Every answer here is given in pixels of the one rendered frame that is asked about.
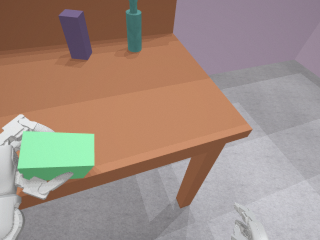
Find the right robot hand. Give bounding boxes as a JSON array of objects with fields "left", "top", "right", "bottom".
[{"left": 231, "top": 202, "right": 269, "bottom": 240}]

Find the left robot hand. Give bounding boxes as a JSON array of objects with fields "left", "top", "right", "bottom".
[{"left": 0, "top": 114, "right": 74, "bottom": 200}]

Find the sponge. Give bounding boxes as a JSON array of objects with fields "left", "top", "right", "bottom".
[{"left": 17, "top": 131, "right": 95, "bottom": 181}]

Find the table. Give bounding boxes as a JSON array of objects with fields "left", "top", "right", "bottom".
[{"left": 0, "top": 0, "right": 253, "bottom": 210}]

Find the robot left forearm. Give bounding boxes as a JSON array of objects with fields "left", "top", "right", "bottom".
[{"left": 0, "top": 194, "right": 25, "bottom": 240}]

